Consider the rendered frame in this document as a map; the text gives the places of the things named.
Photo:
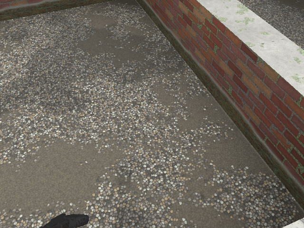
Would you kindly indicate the robot left hand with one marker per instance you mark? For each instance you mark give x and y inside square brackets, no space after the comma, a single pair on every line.
[67,221]

